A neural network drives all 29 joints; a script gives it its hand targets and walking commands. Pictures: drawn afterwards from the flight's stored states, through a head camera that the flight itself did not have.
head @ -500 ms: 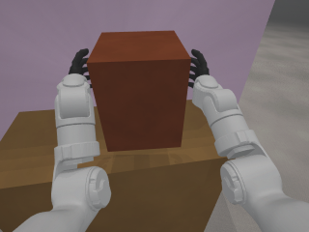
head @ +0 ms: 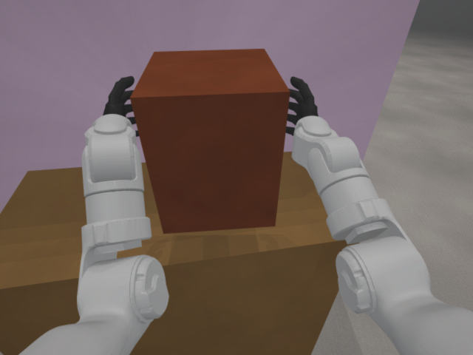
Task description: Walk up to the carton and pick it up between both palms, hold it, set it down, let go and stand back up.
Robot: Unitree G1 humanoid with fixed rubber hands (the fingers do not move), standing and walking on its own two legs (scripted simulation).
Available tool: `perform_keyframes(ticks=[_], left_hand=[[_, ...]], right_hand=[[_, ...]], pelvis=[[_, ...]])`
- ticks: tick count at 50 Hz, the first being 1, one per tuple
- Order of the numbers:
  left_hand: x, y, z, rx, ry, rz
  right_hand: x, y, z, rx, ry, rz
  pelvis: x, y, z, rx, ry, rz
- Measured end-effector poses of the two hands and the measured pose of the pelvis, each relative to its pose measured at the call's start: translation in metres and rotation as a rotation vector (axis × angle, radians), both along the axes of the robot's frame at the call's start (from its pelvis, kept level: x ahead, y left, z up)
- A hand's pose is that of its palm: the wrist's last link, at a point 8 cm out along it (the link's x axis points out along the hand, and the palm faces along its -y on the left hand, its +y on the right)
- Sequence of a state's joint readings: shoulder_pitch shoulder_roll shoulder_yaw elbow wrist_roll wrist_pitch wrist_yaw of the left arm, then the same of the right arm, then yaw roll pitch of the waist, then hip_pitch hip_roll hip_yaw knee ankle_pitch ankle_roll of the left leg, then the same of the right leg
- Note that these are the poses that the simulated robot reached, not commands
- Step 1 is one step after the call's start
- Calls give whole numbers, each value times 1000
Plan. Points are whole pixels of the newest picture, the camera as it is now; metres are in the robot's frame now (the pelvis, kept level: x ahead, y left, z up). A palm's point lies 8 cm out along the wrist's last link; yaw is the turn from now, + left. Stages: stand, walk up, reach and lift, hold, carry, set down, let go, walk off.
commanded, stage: hold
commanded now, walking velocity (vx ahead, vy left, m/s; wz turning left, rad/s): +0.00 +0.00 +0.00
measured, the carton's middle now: (214, 139) +0.41 +0.01 +0.22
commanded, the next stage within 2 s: none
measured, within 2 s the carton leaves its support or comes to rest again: neither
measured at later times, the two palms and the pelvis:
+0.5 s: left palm (118, 127) +0.36 +0.15 +0.28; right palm (306, 126) +0.35 -0.13 +0.28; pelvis +0.00 +0.00 +0.00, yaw +0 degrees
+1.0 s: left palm (118, 127) +0.36 +0.16 +0.28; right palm (306, 126) +0.35 -0.13 +0.28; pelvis +0.00 +0.00 +0.00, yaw +0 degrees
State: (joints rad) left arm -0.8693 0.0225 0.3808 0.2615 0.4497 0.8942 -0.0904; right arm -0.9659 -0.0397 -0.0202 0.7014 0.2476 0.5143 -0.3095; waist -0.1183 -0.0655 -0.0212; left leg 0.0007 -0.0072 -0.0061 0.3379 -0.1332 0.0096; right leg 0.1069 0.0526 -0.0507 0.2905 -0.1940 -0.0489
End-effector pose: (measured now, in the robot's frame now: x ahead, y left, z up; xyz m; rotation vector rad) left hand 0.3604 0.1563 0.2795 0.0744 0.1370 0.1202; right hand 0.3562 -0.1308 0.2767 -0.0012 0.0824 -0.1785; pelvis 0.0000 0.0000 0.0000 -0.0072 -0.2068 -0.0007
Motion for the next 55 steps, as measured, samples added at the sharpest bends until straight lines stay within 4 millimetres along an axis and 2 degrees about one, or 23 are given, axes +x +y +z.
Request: perform_keyframes(ticks=[21,38,55], left_hand=[[-5,-1,1,-9,-18,3],[-2,-6,3,2,-1,-4],[-6,0,-1,-7,-10,-5]], right_hand=[[-5,-1,1,6,-22,3],[-3,-6,3,8,-9,-2],[-7,0,1,9,-25,-2]], pelvis=[[0,-1,0,0,-3,-1],[-4,-3,0,1,1,0],[-4,-1,0,-1,-17,3]])
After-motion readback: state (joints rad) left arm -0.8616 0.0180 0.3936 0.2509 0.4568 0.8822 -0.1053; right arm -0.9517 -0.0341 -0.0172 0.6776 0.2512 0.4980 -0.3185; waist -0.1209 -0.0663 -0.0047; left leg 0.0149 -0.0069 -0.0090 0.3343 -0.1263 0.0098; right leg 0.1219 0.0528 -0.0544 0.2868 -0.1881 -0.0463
